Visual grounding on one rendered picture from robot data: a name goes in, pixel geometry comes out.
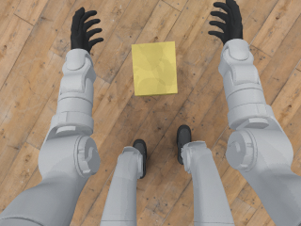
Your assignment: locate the left robot upper arm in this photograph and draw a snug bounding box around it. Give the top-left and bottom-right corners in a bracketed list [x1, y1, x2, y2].
[0, 135, 101, 226]

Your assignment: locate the left robot forearm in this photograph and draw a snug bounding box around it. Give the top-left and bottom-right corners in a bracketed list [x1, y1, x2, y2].
[38, 48, 97, 175]

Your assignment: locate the robot right shin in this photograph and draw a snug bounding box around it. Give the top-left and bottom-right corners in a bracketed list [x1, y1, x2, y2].
[181, 140, 212, 163]

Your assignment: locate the right robot upper arm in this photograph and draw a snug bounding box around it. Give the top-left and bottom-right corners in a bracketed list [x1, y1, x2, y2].
[225, 127, 301, 226]

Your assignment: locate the carton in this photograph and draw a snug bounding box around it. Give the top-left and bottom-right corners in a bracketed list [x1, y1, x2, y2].
[131, 41, 178, 97]

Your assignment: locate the robot left thigh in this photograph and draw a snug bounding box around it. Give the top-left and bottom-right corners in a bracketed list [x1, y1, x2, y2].
[100, 151, 143, 226]

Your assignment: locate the robot right hand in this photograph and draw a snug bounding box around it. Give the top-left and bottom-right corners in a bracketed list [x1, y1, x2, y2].
[208, 0, 244, 46]

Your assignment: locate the robot left hand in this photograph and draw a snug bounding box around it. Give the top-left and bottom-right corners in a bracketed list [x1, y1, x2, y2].
[70, 7, 103, 54]

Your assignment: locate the right robot forearm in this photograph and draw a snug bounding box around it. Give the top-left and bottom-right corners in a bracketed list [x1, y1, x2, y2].
[218, 39, 293, 162]

